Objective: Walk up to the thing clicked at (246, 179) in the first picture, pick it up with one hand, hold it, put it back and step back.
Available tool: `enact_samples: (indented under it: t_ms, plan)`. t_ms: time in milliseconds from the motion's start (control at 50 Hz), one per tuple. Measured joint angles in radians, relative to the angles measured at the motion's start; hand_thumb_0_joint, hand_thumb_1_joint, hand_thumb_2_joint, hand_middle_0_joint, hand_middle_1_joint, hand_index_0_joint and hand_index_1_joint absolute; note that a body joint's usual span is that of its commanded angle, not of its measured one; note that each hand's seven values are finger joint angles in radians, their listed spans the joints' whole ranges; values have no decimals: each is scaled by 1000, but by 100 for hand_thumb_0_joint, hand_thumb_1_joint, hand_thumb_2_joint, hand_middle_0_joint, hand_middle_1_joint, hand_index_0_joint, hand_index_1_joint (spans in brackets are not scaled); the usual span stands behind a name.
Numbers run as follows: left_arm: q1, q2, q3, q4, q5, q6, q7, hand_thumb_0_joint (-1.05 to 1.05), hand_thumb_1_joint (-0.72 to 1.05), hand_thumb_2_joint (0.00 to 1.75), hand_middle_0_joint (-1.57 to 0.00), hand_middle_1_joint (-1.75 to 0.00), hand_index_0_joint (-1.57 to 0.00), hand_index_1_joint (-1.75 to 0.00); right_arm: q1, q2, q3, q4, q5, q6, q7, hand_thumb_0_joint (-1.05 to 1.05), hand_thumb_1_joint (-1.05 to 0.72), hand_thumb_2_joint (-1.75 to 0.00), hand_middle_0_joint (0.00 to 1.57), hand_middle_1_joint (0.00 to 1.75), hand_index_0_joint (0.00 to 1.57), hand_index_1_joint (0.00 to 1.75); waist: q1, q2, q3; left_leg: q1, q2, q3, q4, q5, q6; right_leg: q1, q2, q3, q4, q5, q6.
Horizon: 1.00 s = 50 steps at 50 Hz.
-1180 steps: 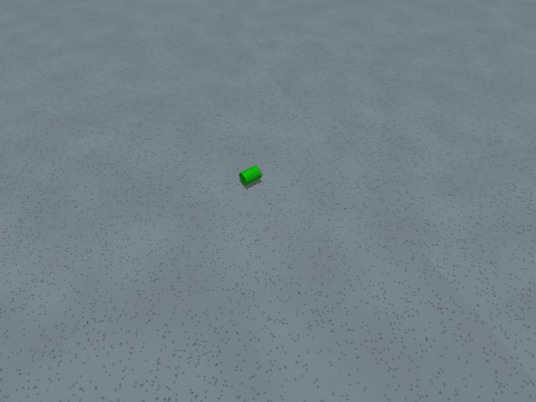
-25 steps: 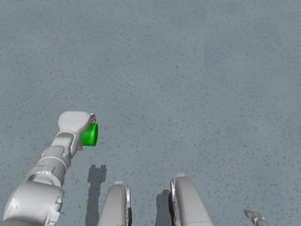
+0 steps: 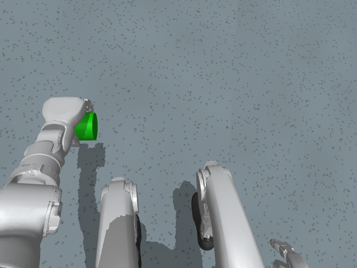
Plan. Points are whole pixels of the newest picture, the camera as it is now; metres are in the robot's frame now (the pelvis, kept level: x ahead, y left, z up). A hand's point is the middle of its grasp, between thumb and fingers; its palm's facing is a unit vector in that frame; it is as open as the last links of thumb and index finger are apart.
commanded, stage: crouch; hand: left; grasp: from above
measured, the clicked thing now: (75, 126) +0.46 +0.22 -0.18
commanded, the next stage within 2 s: lower in 0.90 s
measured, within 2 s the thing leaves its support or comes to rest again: neither
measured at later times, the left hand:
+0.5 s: hand (80, 127) +0.47 +0.22 -0.23, palm faces -0.48 +0.00 -0.88, open 9.9 cm
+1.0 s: hand (82, 127) +0.48 +0.23 -0.27, palm faces -0.46 +0.01 -0.89, open 9.9 cm
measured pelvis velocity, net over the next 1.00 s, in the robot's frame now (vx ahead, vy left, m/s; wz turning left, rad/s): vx -0.01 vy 0.00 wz -0.04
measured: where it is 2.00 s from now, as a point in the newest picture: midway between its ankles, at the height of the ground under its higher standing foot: (169, 241)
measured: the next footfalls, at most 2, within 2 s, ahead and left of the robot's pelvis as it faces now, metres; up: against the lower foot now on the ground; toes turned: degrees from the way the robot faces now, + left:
none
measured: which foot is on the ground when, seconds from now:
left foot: down 0.00-1.00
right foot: down 0.00-1.00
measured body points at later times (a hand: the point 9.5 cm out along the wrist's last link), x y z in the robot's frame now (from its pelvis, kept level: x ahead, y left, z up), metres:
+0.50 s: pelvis +0.00 +0.00 -0.06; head +0.25 +0.03 +0.31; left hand +0.49 +0.22 -0.18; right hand +0.04 -0.29 -0.18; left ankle +0.07 +0.12 -0.42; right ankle +0.10 -0.15 -0.42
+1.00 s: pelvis -0.01 +0.00 -0.11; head +0.24 +0.05 +0.27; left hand +0.50 +0.23 -0.22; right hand +0.00 -0.27 -0.21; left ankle +0.07 +0.12 -0.42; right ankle +0.10 -0.15 -0.42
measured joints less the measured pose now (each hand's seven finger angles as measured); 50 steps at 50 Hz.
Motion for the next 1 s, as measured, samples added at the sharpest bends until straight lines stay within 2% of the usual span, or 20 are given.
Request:
enact_samples:
  t_ms: [60, 140, 360, 500, 660, 1000]
  plan:
    - [-24, 13, 8, 14, 16, 3, 17, 0, 5, 28, -84, -22, -84, -26, -13, -7, -2, -4, -9, -7, 13, 1, -90, -90, 21, 30, 21, 30, -5, -6, 9, -40, -6, -7, 42, -11, -4, -37, -4, -4, 41, -13, -2]
    - [-52, 28, 14, 30, 13, 21, 25, 0, 6, 28, -84, -22, -84, -25, -27, -14, -7, -15, -17, -12, 29, 1, -91, -90, 21, 30, 21, 30, -10, -11, 26, -75, -10, -13, 82, -23, -9, -72, -5, -6, 81, -25, -3]
    - [-85, 59, 28, 61, -1, 10, -7, 0, 5, 30, -84, -22, -84, -26, -25, -23, 0, -30, -24, 1, 59, 0, -91, -90, 20, 30, 21, 30, -22, -14, 58, -125, -9, -23, 161, -46, -14, -126, 1, -9, 156, -40, -1]
    - [-109, 89, 42, 87, 20, -26, -6, 0, 4, 30, -84, -23, -84, -26, -16, -28, 12, -24, -32, 8, 73, 0, -91, -91, 20, 30, 20, 30, -36, -19, 82, -169, -11, -29, 213, -43, -15, -168, 5, -10, 201, -32, 2]
    - [-149, 115, 49, 151, 48, -41, 25, 0, 4, 31, -83, -24, -83, -27, -8, -28, 26, -7, -41, 8, 82, 0, -91, -91, 20, 30, 20, 30, -54, -21, 91, -227, -16, -30, 272, -30, -10, -219, 9, -6, 250, -16, 3]
    - [-204, 162, 46, 232, 65, -44, 39, 0, 4, 31, -84, -22, -84, -26, -6, -25, 75, -1, -53, -7, 88, 0, -92, -90, 20, 30, 21, 30, -85, -22, 110, -299, -24, -38, 349, -18, -3, -279, 12, -8, 312, -4, 6]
